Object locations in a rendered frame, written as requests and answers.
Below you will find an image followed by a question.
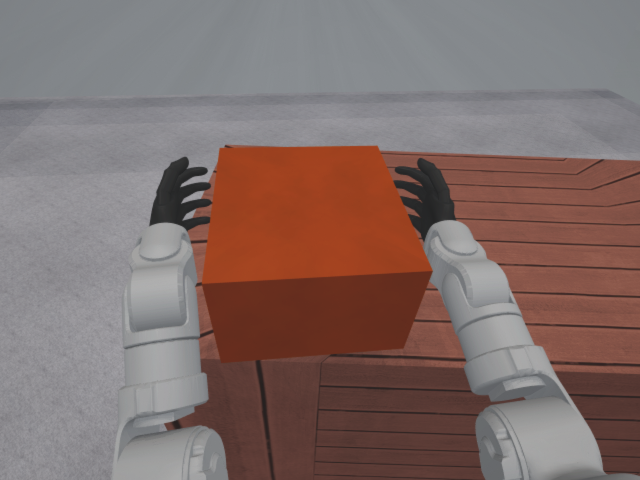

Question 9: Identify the carton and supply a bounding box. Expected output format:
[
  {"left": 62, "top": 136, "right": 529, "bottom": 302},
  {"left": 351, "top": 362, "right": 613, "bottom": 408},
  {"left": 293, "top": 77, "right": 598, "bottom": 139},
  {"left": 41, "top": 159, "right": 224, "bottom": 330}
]
[{"left": 202, "top": 146, "right": 433, "bottom": 363}]

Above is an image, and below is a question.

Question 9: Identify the left robot forearm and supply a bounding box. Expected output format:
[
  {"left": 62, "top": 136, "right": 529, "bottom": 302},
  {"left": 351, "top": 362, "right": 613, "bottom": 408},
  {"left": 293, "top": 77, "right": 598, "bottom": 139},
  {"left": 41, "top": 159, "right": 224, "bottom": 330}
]
[{"left": 111, "top": 223, "right": 209, "bottom": 480}]

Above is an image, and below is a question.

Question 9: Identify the left robot hand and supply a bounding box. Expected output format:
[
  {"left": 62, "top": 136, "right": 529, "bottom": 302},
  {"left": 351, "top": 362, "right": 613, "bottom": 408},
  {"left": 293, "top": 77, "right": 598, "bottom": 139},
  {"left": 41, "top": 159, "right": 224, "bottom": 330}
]
[{"left": 149, "top": 157, "right": 211, "bottom": 231}]

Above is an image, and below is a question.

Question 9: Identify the left robot upper arm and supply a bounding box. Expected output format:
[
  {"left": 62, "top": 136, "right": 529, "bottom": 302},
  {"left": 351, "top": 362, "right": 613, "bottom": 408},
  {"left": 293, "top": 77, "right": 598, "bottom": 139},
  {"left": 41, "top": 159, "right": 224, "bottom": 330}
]
[{"left": 113, "top": 425, "right": 229, "bottom": 480}]

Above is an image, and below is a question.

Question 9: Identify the pedestal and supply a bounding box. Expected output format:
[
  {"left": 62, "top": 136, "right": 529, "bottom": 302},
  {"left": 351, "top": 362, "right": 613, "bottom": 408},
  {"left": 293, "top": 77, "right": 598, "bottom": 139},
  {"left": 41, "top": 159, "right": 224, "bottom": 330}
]
[{"left": 164, "top": 145, "right": 640, "bottom": 480}]

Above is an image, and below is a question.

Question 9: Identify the right robot upper arm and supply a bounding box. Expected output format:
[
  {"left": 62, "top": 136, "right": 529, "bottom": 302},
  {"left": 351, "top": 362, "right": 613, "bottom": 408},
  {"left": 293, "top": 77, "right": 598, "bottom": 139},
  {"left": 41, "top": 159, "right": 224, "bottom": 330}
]
[{"left": 475, "top": 396, "right": 640, "bottom": 480}]

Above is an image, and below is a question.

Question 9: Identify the right robot forearm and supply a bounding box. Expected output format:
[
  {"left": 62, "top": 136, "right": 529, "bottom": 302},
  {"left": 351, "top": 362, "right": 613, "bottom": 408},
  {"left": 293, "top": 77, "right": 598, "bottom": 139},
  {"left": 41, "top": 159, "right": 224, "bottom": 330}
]
[{"left": 423, "top": 220, "right": 603, "bottom": 469}]

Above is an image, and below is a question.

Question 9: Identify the right robot hand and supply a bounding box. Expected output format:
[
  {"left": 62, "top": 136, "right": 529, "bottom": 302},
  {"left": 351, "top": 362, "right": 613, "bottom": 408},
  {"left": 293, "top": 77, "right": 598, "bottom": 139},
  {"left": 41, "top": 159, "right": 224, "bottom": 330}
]
[{"left": 393, "top": 158, "right": 456, "bottom": 241}]

